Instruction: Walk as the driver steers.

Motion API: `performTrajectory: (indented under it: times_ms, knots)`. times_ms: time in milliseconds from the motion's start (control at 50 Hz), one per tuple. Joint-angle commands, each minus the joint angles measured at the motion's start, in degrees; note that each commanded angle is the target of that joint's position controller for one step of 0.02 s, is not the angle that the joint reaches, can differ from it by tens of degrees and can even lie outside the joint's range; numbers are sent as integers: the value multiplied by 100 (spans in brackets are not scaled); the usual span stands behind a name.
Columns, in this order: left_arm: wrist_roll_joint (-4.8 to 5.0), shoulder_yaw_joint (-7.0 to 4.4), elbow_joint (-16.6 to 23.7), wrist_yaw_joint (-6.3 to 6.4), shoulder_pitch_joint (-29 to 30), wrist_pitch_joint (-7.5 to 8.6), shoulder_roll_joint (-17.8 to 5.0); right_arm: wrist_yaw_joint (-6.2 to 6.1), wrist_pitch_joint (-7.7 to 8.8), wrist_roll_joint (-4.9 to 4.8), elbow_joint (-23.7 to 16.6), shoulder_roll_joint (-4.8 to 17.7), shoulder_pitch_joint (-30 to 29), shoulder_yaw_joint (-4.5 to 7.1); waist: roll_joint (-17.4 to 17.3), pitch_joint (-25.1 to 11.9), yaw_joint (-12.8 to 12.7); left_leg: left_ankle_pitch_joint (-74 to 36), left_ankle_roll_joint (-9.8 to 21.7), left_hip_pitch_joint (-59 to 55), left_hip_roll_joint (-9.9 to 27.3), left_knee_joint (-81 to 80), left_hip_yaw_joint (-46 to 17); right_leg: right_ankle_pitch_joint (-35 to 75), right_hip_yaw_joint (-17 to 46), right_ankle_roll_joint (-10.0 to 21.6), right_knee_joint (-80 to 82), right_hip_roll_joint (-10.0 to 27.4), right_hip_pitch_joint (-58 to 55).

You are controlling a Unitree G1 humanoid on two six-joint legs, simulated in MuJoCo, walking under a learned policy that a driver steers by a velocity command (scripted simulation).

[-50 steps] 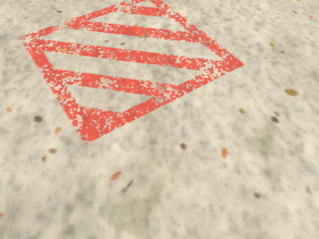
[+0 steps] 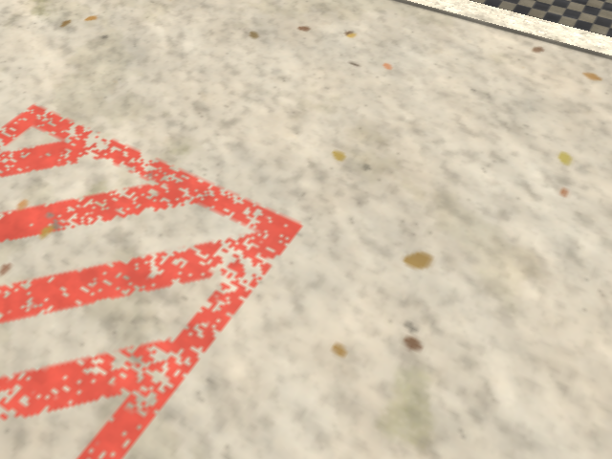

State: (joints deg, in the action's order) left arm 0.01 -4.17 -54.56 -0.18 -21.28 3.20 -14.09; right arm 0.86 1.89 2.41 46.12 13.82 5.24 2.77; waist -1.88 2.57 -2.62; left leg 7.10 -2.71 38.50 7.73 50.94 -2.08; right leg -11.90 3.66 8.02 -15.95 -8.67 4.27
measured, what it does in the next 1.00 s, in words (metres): walks ahead, turning left: left foot, then right foot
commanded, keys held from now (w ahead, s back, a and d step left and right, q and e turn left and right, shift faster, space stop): w+q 1.00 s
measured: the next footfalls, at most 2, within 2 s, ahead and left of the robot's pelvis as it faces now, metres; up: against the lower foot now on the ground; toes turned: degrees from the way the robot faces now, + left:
left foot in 0.22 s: +0.31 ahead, +0.12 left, +0.00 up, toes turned +4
right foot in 0.78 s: +0.62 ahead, +0.00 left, +0.00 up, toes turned +23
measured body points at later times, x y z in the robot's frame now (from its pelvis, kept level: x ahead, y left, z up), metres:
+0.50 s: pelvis +0.28 +0.07 +0.00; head +0.30 +0.09 +0.45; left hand +0.38 +0.34 -0.12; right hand +0.32 -0.20 -0.13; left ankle +0.27 +0.12 -0.74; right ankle +0.38 -0.09 -0.67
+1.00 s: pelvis +0.54 +0.07 +0.00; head +0.57 +0.07 +0.45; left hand +0.50 +0.36 -0.11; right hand +0.76 -0.13 -0.12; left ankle +0.48 +0.18 -0.66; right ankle +0.59 -0.01 -0.74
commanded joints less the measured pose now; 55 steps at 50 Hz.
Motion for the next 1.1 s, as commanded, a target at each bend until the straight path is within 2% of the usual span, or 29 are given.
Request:
performTrajectory:
  times_ms: [20,80,120,180,200,220,240,260,280,300,320,340,360,440,500,560,660,720,740,760,780,800,820,840,860,880,900,960,1100]
  knots:
    - [-8,-96,180,29,-445,90,-672,51,36,-22,-390,292,-347,10,539,-23,-101,-681,63,89,-219,-692,377,2602,884,415,446,1424,-269]
    - [-73,-42,102,65,-671,137,-654,89,76,-84,-556,293,-845,-45,567,87,-304,-860,301,63,-328,-1279,549,2924,725,299,474,1571,-757]
    - [-137,-25,61,98,-698,155,-711,109,111,-112,-648,352,-985,-50,602,165,-294,-679,510,-27,-414,-1605,576,3171,637,285,443,1765,-1089]
    - [-200,-24,70,163,-363,194,-861,72,147,-142,-469,532,-261,26,679,-54,168,15,880,-1149,-816,-1947,665,4980,262,95,-210,1894,-1194]
    - [-234,-33,56,168,-299,187,-920,24,162,-149,-265,655,366,91,648,-364,443,234,1001,-1785,-1039,-2039,714,5627,122,37,-966,1852,-1239]
    - [-221,-32,69,162,-205,166,-949,-20,196,-118,34,716,1244,148,474,-777,855,12,1140,-2771,-1129,-2408,728,5526,-113,-46,-2064,1683,-978]
    - [-188,32,212,160,-225,191,-803,-82,217,-2,233,1032,2161,245,55,-1341,1162,297,1458,-4148,-193,-2409,-423,3894,-311,-134,-3645,1457,99]
    - [-13,93,301,67,-809,211,-384,-55,189,44,281,1611,2338,407,-1334,-1739,753,360,2443,-5496,1224,-2925,-3489,-464,-633,-478,-5882,240,2299]
    - [-204,41,332,61,-531,244,-750,43,117,-219,253,1258,1780,346,-683,-1468,570,712,2417,-5201,1171,-3522,-4224,-1338,58,-378,-6305,421,3017]
    - [-202,41,496,28,-18,282,-788,69,99,-242,104,1035,1244,298,-259,-673,446,785,2309,-4441,1026,-3555,-3268,-861,116,-382,-6177,763,3282]
    - [-200,71,598,3,335,321,-738,79,110,-197,92,791,1075,240,194,-345,416,237,2174,-3854,778,-3677,-2709,-574,67,-419,-5857,964,3203]
    - [-214,79,670,-15,451,283,-661,49,128,-188,129,703,1076,210,272,-148,290,-249,2029,-3425,534,-3746,-2316,-514,53,-476,-5524,1101,3051]
    - [-262,104,726,-27,418,192,-595,17,153,-208,209,610,1088,171,177,-153,138,-607,1877,-3120,283,-3821,-1981,-478,42,-568,-5222,1203,2799]
    - [-294,171,908,-58,633,-33,-434,-22,231,-253,295,878,1441,245,-55,-199,116,-939,1879,-2727,-30,-4018,-1530,-318,-201,-907,-4446,1267,2778]
    - [-275,189,1230,-67,1469,-64,-442,-37,189,-259,317,895,1776,264,-103,21,360,-749,1745,-2770,-155,-4157,-1561,365,-285,-1104,-3567,1317,3201]
    - [-235,220,1431,-93,2004,-57,-413,-49,160,-259,324,917,2088,293,-167,-39,596,-929,1568,-3149,-226,-3993,-1615,924,-261,-1156,-2872,1235,3322]
    - [-172,281,1776,-115,2713,22,-433,-108,120,-160,270,965,2396,321,-255,-53,831,-1696,1536,-3731,-139,-3466,-1900,877,-240,-1077,-2082,985,3285]
    - [-137,246,1776,-85,2325,104,-612,-160,115,-132,97,1099,2039,368,-360,-142,523,-1989,1302,-3538,-82,-3056,-2130,487,-134,-901,-1448,836,2275]
    - [-124,202,1654,-46,1881,135,-717,-150,127,-132,27,1156,1848,383,-368,-290,313,-2260,1188,-3317,-158,-2739,-2163,292,-176,-814,-1260,709,1547]
    - [-141,137,1475,19,1217,197,-857,-109,161,-174,-6,1166,1724,381,-147,-603,-31,-2375,1048,-3072,-437,-1979,-2003,398,-160,-679,-867,714,565]
    - [-253,29,1396,118,431,260,-1239,-48,215,-257,-113,901,1739,307,429,-1291,-337,-1590,888,-2542,-796,-644,-1578,-328,686,-408,-682,1637,-668]
    - [-372,-66,1443,198,25,206,-1679,-53,225,-409,-298,357,2076,181,1445,-1859,-256,1626,707,-1002,-1534,862,-753,-1053,2733,-5,-309,3123,-2025]
    - [-277,-124,1384,169,209,103,-1683,-90,152,-265,-323,706,2442,212,1818,-1909,91,2488,745,-225,-1384,1670,-454,-1550,4233,421,-12,3505,-1819]
    - [-236,-5,1505,133,591,66,-1045,-98,67,-147,-155,889,2174,240,811,-1090,156,1958,744,-61,-983,1977,-482,-1820,3478,348,44,3232,-1076]
    - [-198,87,1508,102,826,77,-677,-25,50,-110,-185,819,1777,223,369,-539,141,1522,691,-160,-829,1801,-409,-1282,2516,227,180,2859,-401]
    - [-219,124,1479,94,909,97,-572,30,19,-98,-220,720,1638,214,495,-330,226,1320,638,-305,-681,1595,-351,-614,1828,76,330,2586,-26]
    - [-206,131,1390,105,810,140,-567,87,-42,-30,-264,708,1556,218,737,-225,266,1246,588,-381,-579,1475,-305,-28,1351,13,399,2414,169]
    - [-114,88,1220,49,528,290,-647,191,-165,-26,-389,630,1366,193,773,-308,330,930,521,-287,-535,1500,-202,1238,620,49,502,2332,152]
    - [-109,34,960,11,163,288,-711,335,-180,-50,-859,450,115,66,662,3,163,-328,406,229,-414,242,108,1853,-637,31,729,2180,-49]
Velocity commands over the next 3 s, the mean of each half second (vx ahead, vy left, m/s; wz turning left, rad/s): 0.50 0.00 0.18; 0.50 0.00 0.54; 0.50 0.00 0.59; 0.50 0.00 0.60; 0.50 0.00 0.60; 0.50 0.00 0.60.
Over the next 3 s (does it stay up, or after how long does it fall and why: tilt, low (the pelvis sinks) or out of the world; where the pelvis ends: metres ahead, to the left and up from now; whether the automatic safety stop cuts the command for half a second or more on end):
stays up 1.07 0.97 -0.02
